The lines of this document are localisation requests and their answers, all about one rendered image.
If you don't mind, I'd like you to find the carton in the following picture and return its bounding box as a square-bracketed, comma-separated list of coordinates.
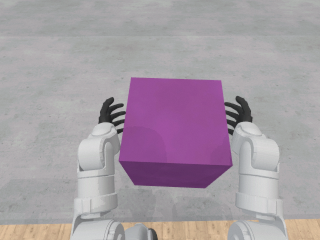
[118, 77, 233, 189]

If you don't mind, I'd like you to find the robot right forearm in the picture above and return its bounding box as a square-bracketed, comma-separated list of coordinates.
[230, 121, 289, 240]

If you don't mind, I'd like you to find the robot left forearm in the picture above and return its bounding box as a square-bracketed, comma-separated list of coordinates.
[70, 122, 121, 240]

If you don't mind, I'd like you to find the left robot upper arm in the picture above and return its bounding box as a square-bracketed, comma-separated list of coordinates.
[71, 219, 126, 240]

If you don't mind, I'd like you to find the robot right hand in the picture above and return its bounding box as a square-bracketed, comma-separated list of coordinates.
[224, 96, 253, 136]

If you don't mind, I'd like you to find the robot left hand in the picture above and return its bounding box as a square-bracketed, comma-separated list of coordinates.
[98, 97, 126, 134]

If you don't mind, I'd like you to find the left robot shin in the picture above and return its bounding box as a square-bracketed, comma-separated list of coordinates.
[134, 223, 147, 228]

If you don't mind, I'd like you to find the right robot upper arm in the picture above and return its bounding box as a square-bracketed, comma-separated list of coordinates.
[227, 220, 287, 240]

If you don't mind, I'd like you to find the robot left thigh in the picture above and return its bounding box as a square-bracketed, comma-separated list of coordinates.
[124, 225, 153, 240]

